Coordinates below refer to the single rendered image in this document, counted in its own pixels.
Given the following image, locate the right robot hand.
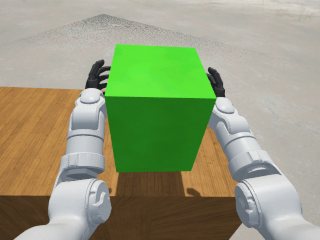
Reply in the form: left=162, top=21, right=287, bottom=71
left=206, top=67, right=225, bottom=98

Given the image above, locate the pedestal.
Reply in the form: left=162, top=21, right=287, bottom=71
left=0, top=86, right=242, bottom=240

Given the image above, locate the right robot upper arm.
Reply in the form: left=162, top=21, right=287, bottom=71
left=234, top=174, right=320, bottom=240

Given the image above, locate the robot left forearm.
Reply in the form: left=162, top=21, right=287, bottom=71
left=48, top=88, right=107, bottom=219

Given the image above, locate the left robot hand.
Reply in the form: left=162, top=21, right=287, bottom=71
left=85, top=59, right=111, bottom=96

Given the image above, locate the left robot upper arm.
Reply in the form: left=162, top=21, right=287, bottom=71
left=14, top=178, right=112, bottom=240

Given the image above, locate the robot right forearm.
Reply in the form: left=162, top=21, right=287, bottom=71
left=208, top=97, right=303, bottom=214

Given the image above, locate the carton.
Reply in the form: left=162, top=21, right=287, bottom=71
left=104, top=44, right=217, bottom=173

